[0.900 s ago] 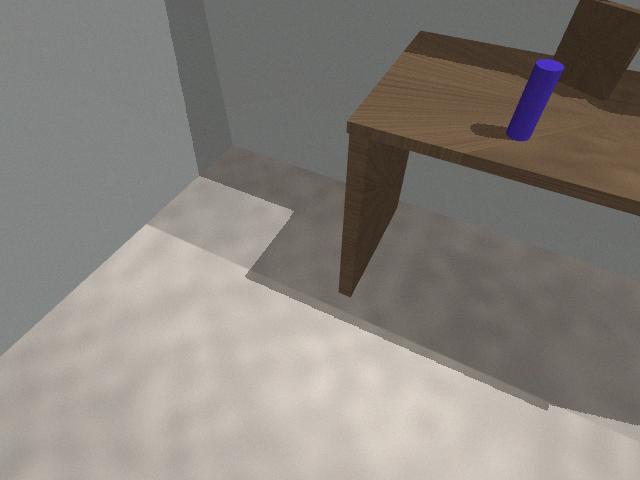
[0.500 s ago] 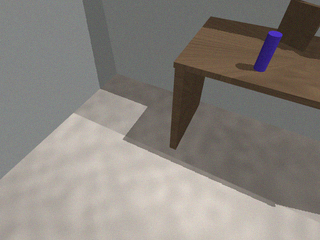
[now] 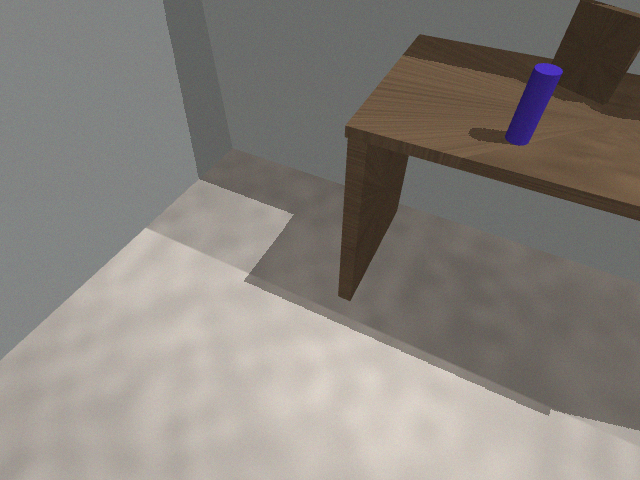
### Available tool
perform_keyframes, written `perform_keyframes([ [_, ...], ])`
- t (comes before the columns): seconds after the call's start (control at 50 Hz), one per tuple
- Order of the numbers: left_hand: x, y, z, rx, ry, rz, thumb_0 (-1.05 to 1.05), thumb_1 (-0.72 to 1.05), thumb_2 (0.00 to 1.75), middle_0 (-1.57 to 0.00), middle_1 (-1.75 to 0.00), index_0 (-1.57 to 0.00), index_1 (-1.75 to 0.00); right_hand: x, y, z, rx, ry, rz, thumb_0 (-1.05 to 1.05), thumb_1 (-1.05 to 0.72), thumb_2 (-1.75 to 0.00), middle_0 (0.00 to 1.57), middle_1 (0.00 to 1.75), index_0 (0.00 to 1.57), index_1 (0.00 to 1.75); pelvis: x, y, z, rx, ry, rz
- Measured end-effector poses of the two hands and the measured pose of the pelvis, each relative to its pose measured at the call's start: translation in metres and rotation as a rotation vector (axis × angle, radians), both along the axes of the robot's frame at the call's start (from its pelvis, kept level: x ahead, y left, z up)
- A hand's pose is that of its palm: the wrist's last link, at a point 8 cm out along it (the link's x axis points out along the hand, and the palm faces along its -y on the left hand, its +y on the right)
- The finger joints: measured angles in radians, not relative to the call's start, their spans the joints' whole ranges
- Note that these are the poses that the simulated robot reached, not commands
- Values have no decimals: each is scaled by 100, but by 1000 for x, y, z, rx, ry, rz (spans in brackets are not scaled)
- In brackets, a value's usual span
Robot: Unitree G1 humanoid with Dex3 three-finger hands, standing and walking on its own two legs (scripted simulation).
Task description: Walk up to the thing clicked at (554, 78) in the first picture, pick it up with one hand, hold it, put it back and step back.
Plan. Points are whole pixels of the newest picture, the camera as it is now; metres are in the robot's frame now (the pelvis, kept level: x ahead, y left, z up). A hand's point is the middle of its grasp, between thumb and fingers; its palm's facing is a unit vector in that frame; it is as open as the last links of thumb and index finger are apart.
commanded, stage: stand
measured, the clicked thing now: (531, 106) +0.79 -0.39 +0.06
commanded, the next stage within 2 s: walk up in 0.22 s
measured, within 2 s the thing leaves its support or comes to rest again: neither
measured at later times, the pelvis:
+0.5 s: pelvis +0.04 +0.06 -0.01, yaw -6 degrees
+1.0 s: pelvis +0.20 +0.08 -0.03, yaw -17 degrees
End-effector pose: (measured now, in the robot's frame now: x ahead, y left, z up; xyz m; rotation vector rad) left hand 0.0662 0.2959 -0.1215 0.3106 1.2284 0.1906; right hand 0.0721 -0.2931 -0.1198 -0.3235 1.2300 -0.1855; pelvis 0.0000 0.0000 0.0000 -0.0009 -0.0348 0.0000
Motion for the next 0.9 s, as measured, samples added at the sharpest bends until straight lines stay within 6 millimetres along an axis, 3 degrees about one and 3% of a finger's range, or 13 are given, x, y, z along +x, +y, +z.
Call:
perform_keyframes([
  [0.28, -4, 6, 3, 6, -14, -10, 1, 90, 90, -20, -30, -20, -30, -1, -4, 0, 6, -20, -1, 1, -91, -90, 20, 30, 20, 30, 1, 3, -2, -1, 5, -25],
  [0.42, -24, 48, 9, 53, 68, -15, 1, 90, 90, -20, -30, -20, -30, 12, -6, 10, -38, -54, -18, 1, -91, -90, 20, 30, 20, 30, 18, 32, -6, -24, 9, -91],
  [0.5, -14, 86, 1, 74, 114, -29, 1, 90, 90, -20, -30, -20, -30, 23, 8, 13, -71, -66, -37, 1, -91, -90, 20, 30, 20, 30, 39, 57, -15, -35, 5, -109],
  [0.56, 13, 112, -12, 102, 134, -72, 1, 90, 90, -20, -30, -20, -30, 24, 23, 10, -99, -98, -74, 1, -91, -90, 20, 30, 20, 30, 54, 75, -27, -12, -4, -144],
  [0.66, 85, 121, -4, 94, 70, -165, 1, 91, 90, -20, -30, -20, -30, 11, 54, 13, -57, -70, -170, 1, -91, -90, 20, 30, 20, 30, 83, 86, -17, -5, -9, -181],
  [0.78, 173, 110, 18, 85, -21, -277, 1, 91, 90, -20, -30, -20, -30, 9, 74, 5, 0, -36, -232, 1, -90, -90, 20, 30, 20, 30, 124, 90, -10, 6, -9, -221],
  [0.9, 261, 84, 25, 121, -117, -368, 1, 91, 90, -20, -30, -20, -30, 29, 68, -23, 38, -4, -285, 1, -90, -90, 20, 30, 21, 30, 170, 78, -25, 7, -9, -259],
])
